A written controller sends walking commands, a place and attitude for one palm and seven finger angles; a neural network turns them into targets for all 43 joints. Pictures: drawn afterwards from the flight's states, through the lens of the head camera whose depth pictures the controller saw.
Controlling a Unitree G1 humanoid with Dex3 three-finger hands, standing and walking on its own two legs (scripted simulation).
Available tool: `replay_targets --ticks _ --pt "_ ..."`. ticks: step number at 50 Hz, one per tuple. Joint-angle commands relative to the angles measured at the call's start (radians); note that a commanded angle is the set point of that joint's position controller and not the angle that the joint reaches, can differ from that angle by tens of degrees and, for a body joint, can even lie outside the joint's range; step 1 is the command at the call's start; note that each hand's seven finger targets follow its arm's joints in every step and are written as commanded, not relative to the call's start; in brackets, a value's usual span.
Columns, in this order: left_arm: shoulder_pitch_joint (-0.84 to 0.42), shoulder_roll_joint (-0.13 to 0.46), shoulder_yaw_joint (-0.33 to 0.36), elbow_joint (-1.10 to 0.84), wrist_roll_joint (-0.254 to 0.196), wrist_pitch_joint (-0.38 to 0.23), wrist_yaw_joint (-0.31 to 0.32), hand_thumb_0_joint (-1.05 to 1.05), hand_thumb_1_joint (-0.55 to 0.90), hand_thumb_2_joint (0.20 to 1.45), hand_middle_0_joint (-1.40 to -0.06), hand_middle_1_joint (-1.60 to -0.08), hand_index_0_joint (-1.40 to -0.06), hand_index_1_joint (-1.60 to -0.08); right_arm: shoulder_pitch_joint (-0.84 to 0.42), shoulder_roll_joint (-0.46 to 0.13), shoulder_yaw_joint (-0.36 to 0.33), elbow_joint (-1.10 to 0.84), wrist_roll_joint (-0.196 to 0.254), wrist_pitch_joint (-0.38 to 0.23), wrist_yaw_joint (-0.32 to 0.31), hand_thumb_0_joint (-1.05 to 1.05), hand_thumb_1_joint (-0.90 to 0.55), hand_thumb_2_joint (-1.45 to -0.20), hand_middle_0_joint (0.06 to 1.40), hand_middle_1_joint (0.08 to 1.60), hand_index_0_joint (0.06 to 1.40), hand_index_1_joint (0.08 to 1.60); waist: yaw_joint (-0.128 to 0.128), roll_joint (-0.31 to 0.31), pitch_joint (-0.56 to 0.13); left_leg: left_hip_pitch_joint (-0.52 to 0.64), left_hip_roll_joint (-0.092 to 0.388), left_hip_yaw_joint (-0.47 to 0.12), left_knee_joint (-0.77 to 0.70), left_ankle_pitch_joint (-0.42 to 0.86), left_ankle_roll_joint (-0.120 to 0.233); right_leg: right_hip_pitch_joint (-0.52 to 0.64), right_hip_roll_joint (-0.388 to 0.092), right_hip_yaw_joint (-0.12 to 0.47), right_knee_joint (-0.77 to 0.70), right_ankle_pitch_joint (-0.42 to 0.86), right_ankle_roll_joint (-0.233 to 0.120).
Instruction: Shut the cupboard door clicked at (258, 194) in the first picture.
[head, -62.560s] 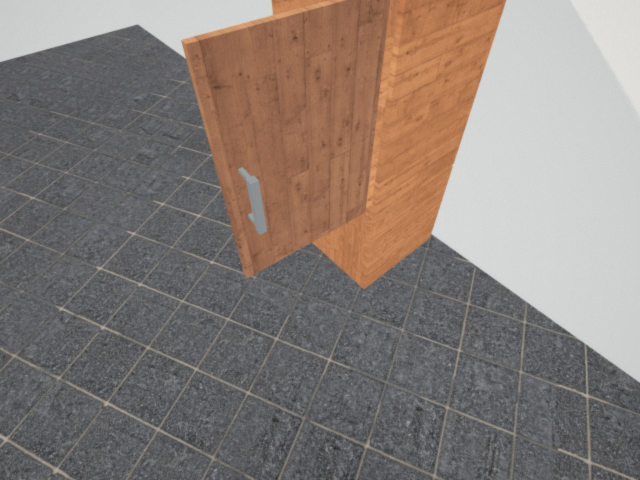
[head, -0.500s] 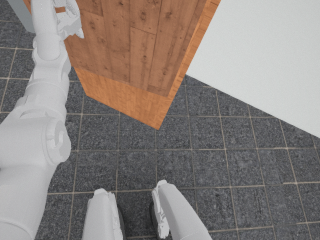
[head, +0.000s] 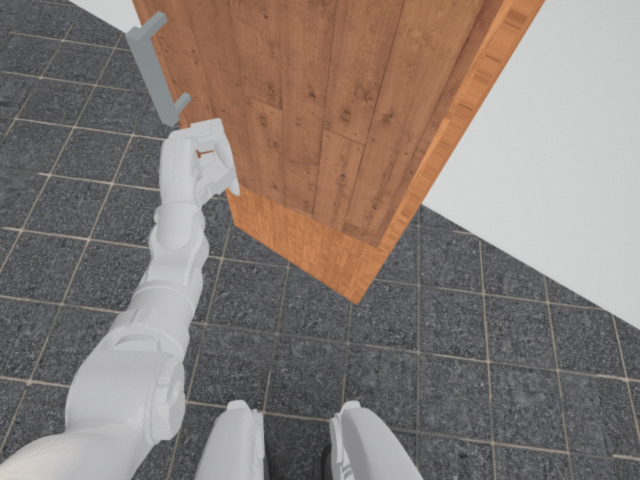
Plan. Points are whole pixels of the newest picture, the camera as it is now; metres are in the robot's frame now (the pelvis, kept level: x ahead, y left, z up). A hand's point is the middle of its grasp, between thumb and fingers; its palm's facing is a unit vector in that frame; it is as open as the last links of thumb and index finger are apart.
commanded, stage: pull the fist back off the door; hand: left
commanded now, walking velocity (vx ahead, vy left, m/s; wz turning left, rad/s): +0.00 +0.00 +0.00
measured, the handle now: (164, 73) +0.64 +0.17 +0.04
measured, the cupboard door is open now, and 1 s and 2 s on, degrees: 8 8 8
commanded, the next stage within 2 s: draw the hand back to the body in 0.06 s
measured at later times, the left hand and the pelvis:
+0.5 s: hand (172, 192) +0.41 +0.12 +0.11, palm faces +0.01 -1.00 -0.06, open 3.1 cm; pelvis +0.00 +0.00 +0.05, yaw +0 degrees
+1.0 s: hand out of the picture +0.29 +0.22 +0.20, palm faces +0.18 -0.95 -0.24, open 3.5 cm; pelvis +0.02 +0.03 +0.11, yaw +1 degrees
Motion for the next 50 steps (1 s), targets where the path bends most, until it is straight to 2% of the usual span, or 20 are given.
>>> replay_targets --ticks 1,4,8,9,11,12,13,16,18,21,26,27,30,34,35,38,41,44,46,50 --pt "-0.519 0.073 -0.053 -0.279 0.030 -0.130 0.034 0.000 0.900 0.900 -1.300 -1.500 -1.300 -1.500 0.166 -0.131 -0.057 -0.013 0.001 -0.014 -0.004 0.000 -0.900 -0.900 0.200 0.300 0.200 0.300 -0.049 0.105 -0.555 0.542 -0.007 -0.063 -0.060 0.450 0.006 0.157 -0.011 0.072 -0.152 0.529 0.046" --pt "-0.512 0.074 -0.053 -0.135 0.064 -0.100 0.054 0.000 0.900 0.900 -1.300 -1.500 -1.300 -1.500 0.156 -0.133 -0.052 -0.002 -0.004 -0.001 -0.008 0.000 -0.900 -0.900 0.200 0.300 0.200 0.300 -0.069 0.036 -0.471 0.460 -0.013 -0.058 -0.060 0.386 0.010 0.145 -0.015 0.074 -0.157 0.499 0.055" --pt "-0.450 0.111 0.007 -0.036 0.052 -0.056 0.061 0.000 0.900 0.900 -1.300 -1.500 -1.300 -1.500 0.127 -0.134 -0.038 -0.033 0.000 0.017 -0.011 0.000 -0.900 -0.900 0.200 0.300 0.200 0.300 -0.034 0.005 -0.467 0.385 -0.023 -0.043 -0.073 0.347 0.010 0.208 -0.019 0.087 -0.162 0.491 0.054" --pt "-0.451 0.093 0.001 -0.017 0.039 -0.049 0.056 0.000 0.900 0.900 -1.300 -1.500 -1.300 -1.500 0.117 -0.131 -0.034 -0.039 0.001 0.019 -0.012 0.000 -0.900 -0.900 0.200 0.300 0.200 0.300 -0.039 -0.023 -0.453 0.356 -0.026 -0.041 -0.073 0.325 0.012 0.218 -0.018 0.089 -0.167 0.481 0.055" --pt "-0.388 0.199 0.093 -0.101 0.015 -0.054 0.043 0.000 0.900 0.900 -1.300 -1.500 -1.300 -1.500 0.104 -0.135 -0.030 -0.079 0.008 0.023 -0.016 0.000 -0.900 -0.900 0.200 0.300 0.200 0.300 0.024 -0.038 -0.509 0.333 -0.031 -0.024 -0.101 0.306 0.011 0.344 -0.022 0.114 -0.184 0.493 0.054" --pt "-0.371 0.236 0.117 -0.173 0.008 -0.070 0.036 0.000 0.900 0.900 -1.300 -1.500 -1.300 -1.500 0.100 -0.136 -0.031 -0.100 0.010 0.023 -0.021 0.000 -0.900 -0.900 0.200 0.300 0.200 0.300 0.049 -0.001 -0.576 0.380 -0.032 -0.023 -0.117 0.340 0.010 0.386 -0.022 0.119 -0.179 0.536 0.051" --pt "-0.326 0.235 0.115 -0.245 0.001 -0.081 0.025 0.000 0.900 0.900 -1.300 -1.500 -1.300 -1.500 0.089 -0.126 -0.030 -0.115 0.016 0.023 -0.022 0.000 -0.900 -0.900 0.200 0.300 0.200 0.300 0.073 0.016 -0.620 0.425 -0.032 -0.019 -0.136 0.376 0.007 0.430 -0.024 0.119 -0.186 0.578 0.051" --pt "-0.224 0.189 0.047 -0.462 -0.016 -0.086 -0.012 0.000 0.900 0.900 -1.300 -1.500 -1.300 -1.500 0.071 -0.112 -0.032 -0.147 0.038 0.014 -0.026 0.000 -0.900 -0.900 0.200 0.300 0.200 0.300 0.086 -0.001 -0.637 0.509 -0.029 -0.005 -0.184 0.398 0.011 0.513 -0.020 0.123 -0.239 0.621 0.059" --pt "-0.129 0.159 0.006 -0.530 -0.035 -0.056 -0.038 0.000 0.900 0.900 -1.300 -1.500 -1.300 -1.500 0.065 -0.110 -0.031 -0.159 0.054 0.009 -0.036 0.000 -0.900 -0.900 0.200 0.300 0.200 0.300 0.078 -0.040 -0.573 0.531 -0.026 0.000 -0.226 0.382 0.016 0.544 -0.018 0.122 -0.289 0.619 0.065" --pt "-0.029 0.118 -0.045 -0.551 -0.078 0.024 -0.075 0.000 0.900 0.900 -1.300 -1.500 -1.300 -1.500 0.051 -0.114 -0.027 -0.160 0.076 0.009 -0.061 0.000 -0.900 -0.900 0.200 0.300 0.200 0.300 0.051 -0.151 -0.390 0.493 -0.028 0.009 -0.290 0.261 0.026 0.579 -0.030 0.146 -0.404 0.497 0.089" --pt "0.086 0.124 -0.050 -0.606 -0.139 0.080 -0.120 0.000 0.900 0.900 -1.300 -1.500 -1.300 -1.500 -0.011 -0.114 -0.010 -0.163 0.096 -0.015 -0.099 0.000 -0.900 -0.900 0.200 0.300 0.200 0.300 0.068 -0.142 -0.212 0.547 -0.032 0.006 -0.376 0.177 0.026 0.581 -0.050 0.160 -0.531 0.291 0.079" --pt "0.099 0.131 -0.055 -0.640 -0.138 0.074 -0.122 0.000 0.900 0.900 -1.300 -1.500 -1.300 -1.500 -0.023 -0.114 -0.007 -0.171 0.099 -0.021 -0.103 0.000 -0.900 -0.900 0.200 0.300 0.200 0.300 0.075 -0.082 -0.193 0.593 -0.031 0.007 -0.394 0.179 0.027 0.570 -0.048 0.152 -0.541 0.273 0.071" --pt "0.213 0.146 -0.059 -0.703 -0.134 0.067 -0.135 0.000 0.900 0.900 -1.273 -1.470 -1.273 -1.470 -0.059 -0.109 0.000 -0.181 0.102 -0.037 -0.104 0.000 -0.900 -0.900 0.200 0.300 0.200 0.300 0.111 0.002 -0.187 0.694 -0.026 -0.004 -0.442 0.216 0.021 0.567 -0.036 0.106 -0.529 0.312 0.052" --pt "0.368 0.186 -0.024 -0.832 -0.156 0.089 -0.151 0.000 0.900 0.900 -1.163 -1.350 -1.163 -1.350 -0.114 -0.105 0.010 -0.222 0.109 -0.053 -0.103 0.000 -0.900 -0.900 0.200 0.300 0.200 0.300 0.150 0.022 -0.183 0.759 -0.024 -0.008 -0.495 0.276 0.018 0.641 -0.031 0.085 -0.531 0.390 0.045" --pt "0.410 0.212 -0.091 -0.899 -0.069 0.155 -0.094 0.000 0.900 0.900 -1.135 -1.320 -1.135 -1.320 -0.169 -0.073 0.005 -0.249 0.115 -0.014 -0.124 0.000 -0.900 -0.900 0.200 0.300 0.200 0.300 0.163 -0.011 -0.226 0.820 -0.022 -0.010 -0.557 0.287 0.008 0.720 -0.063 0.140 -0.591 0.393 0.050" --pt "0.502 0.211 -0.085 -1.065 -0.060 0.245 -0.032 0.000 0.900 0.900 -1.053 -1.230 -1.053 -1.230 -0.203 -0.074 0.014 -0.281 0.116 -0.001 -0.157 0.000 -0.900 -0.900 0.200 0.300 0.200 0.300 0.155 0.014 -0.150 0.882 -0.014 -0.012 -0.612 0.322 0.014 0.756 -0.060 0.112 -0.635 0.430 0.049" --pt "0.551 0.228 -0.070 -1.131 -0.050 0.303 0.001 0.000 0.900 0.900 -0.970 -1.140 -0.970 -1.140 -0.235 -0.069 0.025 -0.279 0.115 0.003 -0.178 0.000 -0.900 -0.900 0.200 0.300 0.200 0.300 0.150 -0.030 -0.069 0.924 -0.009 -0.016 -0.667 0.320 0.018 0.789 -0.058 0.102 -0.695 0.428 0.051" --pt "0.612 0.216 -0.075 -1.194 -0.042 0.345 0.015 0.000 0.900 0.900 -0.887 -1.050 -0.887 -1.050 -0.249 -0.065 0.036 -0.275 0.113 -0.008 -0.190 0.000 -0.900 -0.900 0.200 0.300 0.200 0.300 0.151 -0.023 -0.045 1.015 -0.001 -0.030 -0.720 0.373 0.016 0.824 -0.051 0.077 -0.728 0.461 0.043" --pt "0.659 0.206 -0.079 -1.263 -0.038 0.368 0.019 0.000 0.900 0.900 -0.832 -0.990 -0.832 -0.990 -0.254 -0.062 0.044 -0.273 0.109 -0.023 -0.188 0.000 -0.900 -0.900 0.200 0.300 0.200 0.300 0.155 0.036 -0.037 1.076 0.004 -0.043 -0.749 0.411 0.010 0.847 -0.049 0.066 -0.749 0.479 0.037" --pt "0.798 0.222 -0.042 -1.365 -0.036 0.406 0.028 0.000 0.900 0.900 -0.723 -0.870 -0.723 -0.870 -0.263 -0.059 0.056 -0.265 0.097 -0.049 -0.180 0.000 -0.900 -0.900 0.200 0.300 0.200 0.300 0.168 0.028 -0.016 1.132 0.014 -0.053 -0.797 0.502 0.001 0.916 -0.051 0.053 -0.793 0.532 0.037"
